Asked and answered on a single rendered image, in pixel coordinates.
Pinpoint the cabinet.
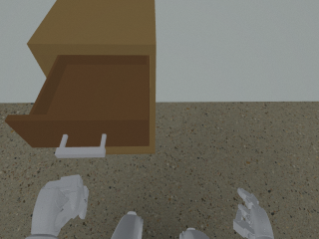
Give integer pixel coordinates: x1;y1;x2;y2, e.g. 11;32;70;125
27;0;157;155

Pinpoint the handle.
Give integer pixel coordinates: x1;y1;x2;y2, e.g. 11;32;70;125
55;133;107;158

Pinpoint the left robot hand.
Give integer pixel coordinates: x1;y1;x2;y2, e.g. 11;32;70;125
31;174;89;237

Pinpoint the left robot thigh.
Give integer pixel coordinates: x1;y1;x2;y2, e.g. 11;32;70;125
111;214;144;239

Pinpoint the left robot shin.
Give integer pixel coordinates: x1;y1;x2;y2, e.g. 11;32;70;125
127;211;137;215

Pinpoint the drawer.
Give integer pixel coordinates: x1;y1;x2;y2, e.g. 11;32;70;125
4;55;150;148

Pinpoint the right robot hand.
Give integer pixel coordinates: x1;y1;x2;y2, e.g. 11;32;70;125
233;187;274;239

